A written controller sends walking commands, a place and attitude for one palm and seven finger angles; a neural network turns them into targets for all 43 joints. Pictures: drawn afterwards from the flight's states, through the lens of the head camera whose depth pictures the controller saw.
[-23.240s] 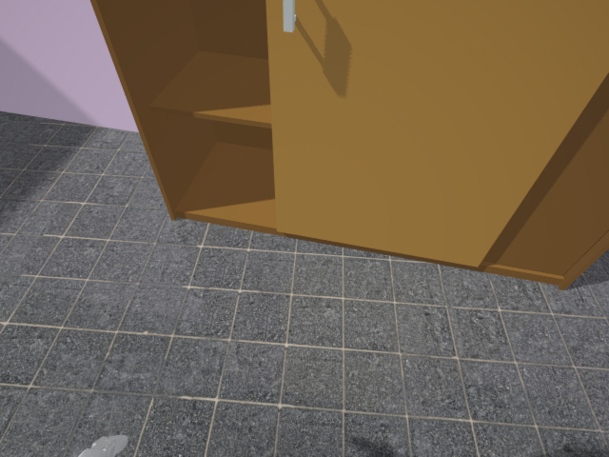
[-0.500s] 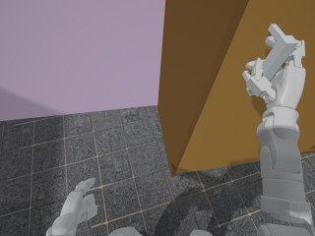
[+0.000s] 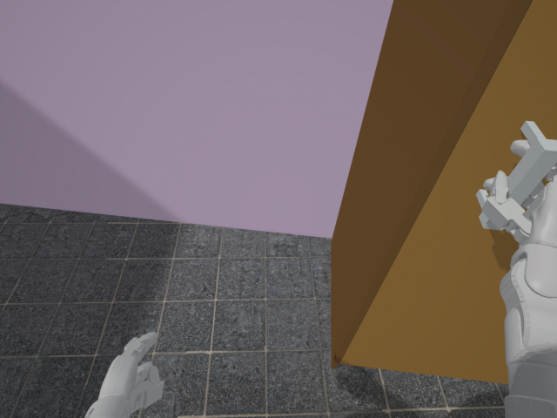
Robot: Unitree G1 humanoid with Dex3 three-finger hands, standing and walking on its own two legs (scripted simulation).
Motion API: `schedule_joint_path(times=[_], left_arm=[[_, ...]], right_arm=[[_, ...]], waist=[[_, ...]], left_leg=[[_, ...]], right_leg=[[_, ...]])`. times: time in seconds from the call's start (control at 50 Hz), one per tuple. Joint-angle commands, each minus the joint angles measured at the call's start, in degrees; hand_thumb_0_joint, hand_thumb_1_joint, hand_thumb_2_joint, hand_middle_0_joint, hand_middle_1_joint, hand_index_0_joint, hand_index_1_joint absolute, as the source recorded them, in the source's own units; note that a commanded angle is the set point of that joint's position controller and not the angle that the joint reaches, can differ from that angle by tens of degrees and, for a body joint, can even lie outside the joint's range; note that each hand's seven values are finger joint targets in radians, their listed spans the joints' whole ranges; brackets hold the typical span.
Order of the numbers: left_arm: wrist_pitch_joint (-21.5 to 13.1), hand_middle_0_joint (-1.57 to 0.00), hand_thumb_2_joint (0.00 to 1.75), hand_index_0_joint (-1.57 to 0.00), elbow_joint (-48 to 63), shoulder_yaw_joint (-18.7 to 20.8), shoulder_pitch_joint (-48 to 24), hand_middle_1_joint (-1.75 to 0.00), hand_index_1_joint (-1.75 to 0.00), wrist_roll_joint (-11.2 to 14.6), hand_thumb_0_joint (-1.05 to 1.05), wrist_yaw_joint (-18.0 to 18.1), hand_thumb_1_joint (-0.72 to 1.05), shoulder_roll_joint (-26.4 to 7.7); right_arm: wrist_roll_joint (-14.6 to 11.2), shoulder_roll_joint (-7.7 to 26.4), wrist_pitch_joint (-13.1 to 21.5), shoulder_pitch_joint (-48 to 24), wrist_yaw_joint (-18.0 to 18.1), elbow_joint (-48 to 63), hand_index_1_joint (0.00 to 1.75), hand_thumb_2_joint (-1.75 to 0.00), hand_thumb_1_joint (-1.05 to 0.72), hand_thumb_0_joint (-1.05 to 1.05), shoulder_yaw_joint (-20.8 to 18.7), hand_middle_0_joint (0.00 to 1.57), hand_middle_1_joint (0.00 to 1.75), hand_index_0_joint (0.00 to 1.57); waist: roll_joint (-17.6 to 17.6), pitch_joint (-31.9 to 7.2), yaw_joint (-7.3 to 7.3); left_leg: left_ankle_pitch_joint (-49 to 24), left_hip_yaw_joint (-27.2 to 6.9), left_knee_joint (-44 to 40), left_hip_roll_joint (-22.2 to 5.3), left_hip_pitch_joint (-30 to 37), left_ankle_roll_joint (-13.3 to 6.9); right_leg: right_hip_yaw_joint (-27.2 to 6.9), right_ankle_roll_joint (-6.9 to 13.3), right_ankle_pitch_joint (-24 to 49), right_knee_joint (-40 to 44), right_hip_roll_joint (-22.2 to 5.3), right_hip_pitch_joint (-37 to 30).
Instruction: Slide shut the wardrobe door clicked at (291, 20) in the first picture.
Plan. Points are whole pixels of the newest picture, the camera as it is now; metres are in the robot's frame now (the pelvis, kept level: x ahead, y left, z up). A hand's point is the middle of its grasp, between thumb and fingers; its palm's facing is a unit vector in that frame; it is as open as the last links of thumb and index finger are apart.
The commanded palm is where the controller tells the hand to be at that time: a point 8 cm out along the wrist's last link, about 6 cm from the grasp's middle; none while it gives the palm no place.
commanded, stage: stop walking and hold the door there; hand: right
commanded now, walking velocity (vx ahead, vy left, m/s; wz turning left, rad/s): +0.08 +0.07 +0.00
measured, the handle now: (510, 177) +0.40 -0.27 +0.18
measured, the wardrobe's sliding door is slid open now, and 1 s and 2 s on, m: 0.00 0.00 0.00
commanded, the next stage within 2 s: loosen the grip on the handle in 0.52 s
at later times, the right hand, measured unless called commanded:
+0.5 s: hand (495, 201) +0.36 -0.24 +0.18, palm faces +0.34 +0.93 -0.11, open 6.6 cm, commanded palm +0.32 -0.26 +0.17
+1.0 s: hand (497, 201) +0.36 -0.24 +0.17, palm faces +0.36 +0.92 -0.13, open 12.7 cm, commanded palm +0.32 -0.28 +0.17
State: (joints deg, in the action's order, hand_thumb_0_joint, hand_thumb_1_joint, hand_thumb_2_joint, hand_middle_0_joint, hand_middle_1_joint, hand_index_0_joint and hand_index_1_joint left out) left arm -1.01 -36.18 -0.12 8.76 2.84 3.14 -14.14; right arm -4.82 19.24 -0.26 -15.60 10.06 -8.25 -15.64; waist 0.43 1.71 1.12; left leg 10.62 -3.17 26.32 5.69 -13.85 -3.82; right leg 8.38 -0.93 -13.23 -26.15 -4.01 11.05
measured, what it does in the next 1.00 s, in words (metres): stands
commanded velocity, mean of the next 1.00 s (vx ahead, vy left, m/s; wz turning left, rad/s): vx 0.01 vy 0.03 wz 0.00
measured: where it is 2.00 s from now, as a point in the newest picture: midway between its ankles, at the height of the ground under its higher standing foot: outside the picture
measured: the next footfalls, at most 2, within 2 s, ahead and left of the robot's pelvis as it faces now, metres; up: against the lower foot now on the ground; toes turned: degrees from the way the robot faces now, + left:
none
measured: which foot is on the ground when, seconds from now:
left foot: down 0.00-1.00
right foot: down 0.00-1.00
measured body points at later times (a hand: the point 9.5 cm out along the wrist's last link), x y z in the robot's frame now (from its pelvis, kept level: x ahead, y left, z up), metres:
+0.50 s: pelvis +0.01 -0.03 +0.00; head -0.01 -0.02 +0.45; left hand +0.16 +0.19 -0.10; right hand +0.33 -0.28 +0.19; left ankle +0.03 +0.07 -0.74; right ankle +0.01 -0.13 -0.74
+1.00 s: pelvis -0.01 -0.01 -0.01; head -0.02 -0.01 +0.44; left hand +0.15 +0.22 -0.10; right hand +0.34 -0.29 +0.18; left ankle +0.03 +0.07 -0.74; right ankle +0.01 -0.13 -0.74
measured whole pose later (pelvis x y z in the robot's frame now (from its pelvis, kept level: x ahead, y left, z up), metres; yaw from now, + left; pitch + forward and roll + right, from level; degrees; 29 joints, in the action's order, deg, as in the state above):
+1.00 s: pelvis -0.01 -0.01 -0.01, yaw -6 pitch +0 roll +0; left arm -9.9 -40.6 -1.2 14.6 2.9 2.1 -14.0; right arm -2.9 16.2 5.9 -28.1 7.8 -25.2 -8.8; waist 0.2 -1.2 0.6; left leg 13.2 2.2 30.7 2.0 -17.5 -2.5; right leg 3.0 0.8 -13.7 -31.2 -0.7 17.2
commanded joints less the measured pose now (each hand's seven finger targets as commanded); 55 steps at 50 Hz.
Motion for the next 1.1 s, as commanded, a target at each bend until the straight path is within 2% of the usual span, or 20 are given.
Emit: schedule_joint_path(times=[0.0,0.14,0.18,0.32,0.56,0.58,0.6,0.62,0.64,0.66,0.68,0.7,0.74,0.78,0.82,0.84,0.98,1.0,1.04,1.08], left_arm=[[-2.6,-0.2,0.9,-0.2,7.5,1.2,-6.4,-0.3,-0.3,-0.6,0.0,1.0,0.9,-5.7],[-2.9,-0.2,0.9,-0.2,6.5,0.6,-6.0,-0.3,-0.3,-0.8,0.0,1.6,0.9,-5.3],[-2.9,-0.2,0.9,-0.2,5.7,0.9,-4.9,-0.3,-0.3,-0.9,0.0,1.8,0.9,-5.6],[-3.0,-0.2,0.9,-0.2,5.1,0.9,-4.7,-0.3,-0.3,-1.3,0.0,1.8,0.9,-4.9],[-2.0,-0.2,0.9,-0.2,6.0,0.7,-6.0,-0.3,-0.3,-1.4,0.0,2.1,0.9,-4.1],[-1.9,-0.2,0.9,-0.2,5.7,0.8,-5.9,-0.3,-0.3,-1.6,0.0,2.2,0.9,-4.6],[-4.6,-0.2,0.9,-0.2,5.5,4.3,-1.5,-0.3,-0.3,-2.8,0.0,0.5,0.9,-6.4],[-8.4,-0.2,0.9,-0.2,5.6,2.8,-3.5,-0.3,-0.3,-3.4,0.0,-0.2,0.9,-5.0],[-10.1,-0.2,0.9,-0.2,6.3,4.5,0.6,-0.3,-0.3,-0.1,0.0,-1.0,0.9,-6.7],[-10.8,-0.2,0.9,-0.2,5.6,3.8,0.2,-0.3,-0.3,0.2,0.0,-0.2,0.9,-5.8],[-11.0,-0.2,0.9,-0.2,5.0,3.7,1.1,-0.3,-0.3,-1.3,0.0,-0.6,0.9,-6.8],[-11.5,-0.2,0.9,-0.2,5.8,3.0,-0.6,-0.3,-0.3,-1.8,0.0,-1.1,0.9,-6.1],[-11.0,-0.2,0.9,-0.2,5.4,2.8,-0.3,-0.3,-0.3,-1.3,0.0,-2.2,0.9,-6.6],[-10.8,-0.2,0.9,-0.2,5.6,2.3,-0.9,-0.3,-0.3,-0.3,0.0,-2.0,0.9,-7.0],[-11.4,-0.2,0.9,-0.2,6.0,1.9,-1.9,-0.3,-0.3,0.1,0.0,-1.4,0.9,-6.3],[-11.5,-0.2,0.9,-0.2,5.6,1.7,-1.6,-0.3,-0.3,0.2,0.0,-1.1,0.9,-6.3],[-12.2,-0.2,0.9,-0.2,3.7,1.5,-1.9,-0.3,-0.3,0.3,0.0,-0.1,0.9,-6.1],[-12.0,-0.2,0.9,-0.2,3.2,1.8,-2.2,-0.3,-0.3,0.1,0.0,0.0,0.9,-6.5],[-11.4,-0.2,0.9,-0.2,2.9,1.8,-2.6,-0.3,-0.3,-0.2,0.0,-0.3,0.9,-6.1],[-11.3,-0.2,0.9,-0.2,3.3,1.9,-2.4,-0.3,-0.3,-0.4,0.0,-0.7,0.9,-5.7]], right_arm=[[1.3,8.5,7.3,-17.6,-1.8,14.0,1.4,-0.9,-0.9,0.0,3.1,0.45,1.4,0.45],[1.1,4.2,7.4,-20.7,-2.2,11.9,1.4,-0.9,-0.9,0.0,7.1,0.45,1.4,0.45],[1.3,5.9,7.3,-20.0,-1.9,11.1,1.4,-0.9,-0.9,0.0,5.4,0.45,1.4,0.45],[1.2,2.9,7.7,-20.0,-2.3,13.6,1.4,-0.9,-0.9,0.0,8.4,0.45,1.4,0.45],[1.3,1.3,7.2,-17.0,-2.2,15.6,1.4,-0.9,-0.9,0.0,9.9,0.45,1.4,0.45],[1.4,3.0,7.0,-15.8,-2.0,14.4,1.4,-0.9,-0.9,0.0,8.2,0.45,1.4,0.45],[9.9,48.4,8.1,-61.5,-1.8,13.2,1.4,-0.9,-0.9,0.0,-26.9,0.45,1.4,0.45],[7.9,6.0,0.1,-44.2,-6.6,-18.5,1.4,-0.84,-0.78,0.0,0.3,0.45,1.4,0.45],[1.2,0.8,-0.3,-36.1,-8.9,-6.6,1.4,-0.78,-0.66,0.0,1.0,0.45,1.4,0.45],[-2.8,0.6,0.9,-28.3,-9.6,-2.6,1.4,-0.73,-0.54,0.0,-2.2,0.45,1.4,0.45],[-4.5,5.2,3.0,-26.1,-8.8,3.3,1.4,-0.67,-0.42,0.0,-5.6,0.45,1.4,0.45],[-3.6,3.4,4.8,-28.0,-7.6,8.0,1.4,-0.61,-0.3,0.0,-1.6,0.45,1.4,0.45],[-0.7,0.2,7.1,-27.7,-4.7,4.4,1.4,-0.49,-0.05,0.0,3.7,0.45,1.4,0.45],[2.1,1.2,7.7,-30.2,-2.6,0.7,1.4,-0.37,0.19,0.0,6.2,0.45,1.4,0.45],[3.3,1.6,8.8,-35.3,-2.0,1.1,1.38,-0.26,0.43,0.0,8.6,0.44,1.38,0.44],[3.1,2.5,9.0,-36.3,-1.7,-0.3,1.37,-0.2,0.55,0.0,7.9,0.42,1.37,0.42],[0.7,5.9,11.4,-40.9,-3.5,-6.0,1.25,-0.2,0.55,0.0,6.8,0.33,1.25,0.33],[0.1,10.2,11.2,-38.3,-3.2,-8.3,1.23,-0.2,0.55,0.0,2.4,0.32,1.23,0.32],[-0.4,10.6,11.8,-39.2,-2.8,-6.8,1.2,-0.2,0.55,0.0,1.7,0.29,1.2,0.29],[0.2,7.3,12.5,-36.9,-2.7,-5.3,1.17,-0.2,0.55,0.0,3.9,0.26,1.17,0.26]], waist=[[4.0,-14.8,-1.26],[3.8,-14.2,-0.61],[2.6,-14.3,-0.99],[3.1,-16.0,-0.62],[1.1,-16.9,-0.33],[1.2,-16.6,-0.45],[-17.8,0.8,-3.41],[-11.4,-21.4,2.71],[1.2,-31.2,-2.08],[12.8,-27.9,-3.0],[16.8,-29.1,-4.47],[13.1,-24.9,-4.05],[-0.9,-17.7,-1.26],[-5.9,-13.1,0.07],[-1.1,-13.7,0.28],[-1.5,-12.6,0.46],[-3.8,-12.6,-0.12],[-4.4,-12.8,-1.39],[-2.9,-14.6,-2.04],[-3.2,-15.1,-2.09]], left_leg=[[-1.6,-7.5,-4.2,-9.0,0.4,3.5],[-1.5,-6.0,-2.9,-8.3,-2.5,3.0],[-3.0,-5.9,-2.8,-8.3,-2.7,2.9],[-10.9,-6.2,-1.3,-9.2,-2.3,2.6],[-16.3,-7.7,-3.1,-10.6,-0.5,2.3],[-16.9,-7.7,-3.3,-10.8,-0.5,2.3],[-9.9,-4.5,-6.4,-7.5,-10.6,5.7],[-30.3,4.6,5.0,-4.1,4.7,0.9],[-18.4,5.7,5.2,-4.9,2.1,0.7],[-8.7,4.7,3.4,-4.9,-3.9,1.7],[-5.3,3.9,2.6,-5.3,-3.9,2.1],[-6.0,4.0,1.3,-5.3,-3.4,2.2],[-8.5,5.1,-0.6,-5.1,-1.2,2.7],[1.0,4.0,-1.6,-5.7,-3.9,3.2],[8.6,2.3,-2.5,-6.4,-5.1,3.1],[10.4,1.7,-3.6,-6.7,-5.3,3.1],[19.5,-2.7,-7.5,-8.4,-2.3,3.6],[21.2,-4.4,-8.3,-9.0,-0.4,3.7],[19.9,-5.3,-8.0,-9.7,2.0,3.6],[16.0,-3.6,-6.6,-9.2,1.8,3.5]], right_leg=[[-9.5,4.4,-0.3,7.0,-8.6,-5.9],[-10.8,4.7,0.6,8.3,-9.6,-8.1],[-10.5,4.6,2.5,7.7,-9.6,-8.9],[-9.3,3.9,13.1,5.4,-9.3,-12.2],[-8.3,3.6,15.2,4.2,-6.8,-14.0],[-8.0,3.5,15.5,4.0,-6.8,-13.5],[-5.3,6.5,16.4,0.4,-8.1,-2.5],[-6.5,2.5,33.8,3.7,1.6,-3.2],[-8.2,-2.5,45.5,1.9,-0.5,-16.2],[-8.1,-4.3,50.1,-0.4,-1.7,-23.7],[-7.8,-4.9,46.9,-1.5,-0.8,-24.0],[-7.0,-4.0,38.8,-1.7,-0.5,-19.4],[-6.0,-0.5,19.6,-0.9,0.2,-7.3],[-6.7,1.4,3.8,0.9,0.8,-0.8],[-6.9,1.9,-6.2,1.9,1.7,0.0],[-7.0,2.1,-8.5,1.9,1.7,0.9],[-6.3,2.4,-8.1,-1.2,3.2,6.1],[-6.0,2.2,-7.1,-2.1,3.2,8.2],[-6.3,1.9,-5.6,-2.4,3.1,8.8],[-6.4,2.4,-4.2,-1.7,2.8,7.4]])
